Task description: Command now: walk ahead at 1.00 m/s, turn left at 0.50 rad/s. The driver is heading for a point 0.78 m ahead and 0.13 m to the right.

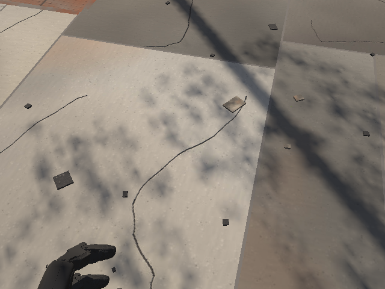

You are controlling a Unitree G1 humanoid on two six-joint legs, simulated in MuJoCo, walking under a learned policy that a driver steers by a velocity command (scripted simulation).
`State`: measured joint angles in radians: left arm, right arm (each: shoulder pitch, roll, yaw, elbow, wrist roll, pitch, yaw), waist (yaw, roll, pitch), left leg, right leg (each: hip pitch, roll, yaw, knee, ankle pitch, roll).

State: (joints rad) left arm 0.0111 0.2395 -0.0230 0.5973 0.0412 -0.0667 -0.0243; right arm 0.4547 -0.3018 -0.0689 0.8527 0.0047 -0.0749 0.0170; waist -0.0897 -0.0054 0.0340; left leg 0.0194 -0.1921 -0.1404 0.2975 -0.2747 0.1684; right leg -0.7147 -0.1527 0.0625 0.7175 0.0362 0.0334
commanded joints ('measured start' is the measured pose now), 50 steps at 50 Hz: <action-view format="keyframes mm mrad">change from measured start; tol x64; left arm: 1 -66 84 21 -56 -13 -9 0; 50 298 248 101 182 25 -28 5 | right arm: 1 2 -148 -35 -54 3 -28 1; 50 -23 -41 30 31 -14 -8 -28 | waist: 1 -8 46 34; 50 143 -236 -297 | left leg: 1 -168 249 -146 -118 527 72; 5 17 266 -102 339 984 -7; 8 -698 50 -17 1149 -156 -57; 25 -503 172 271 272 344 -41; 30 490 630 -453 220 -84 129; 39 -240 407 69 -67 858 70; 50 -414 147 194 791 -63 -188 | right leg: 1 266 69 -93 -143 137 -43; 9 939 -215 700 -469 -795 -259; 27 822 -49 -93 -328 948 -151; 30 150 180 -70 676 -478 -116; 38 140 62 22 386 -388 -54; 50 923 -135 229 -150 1060 -316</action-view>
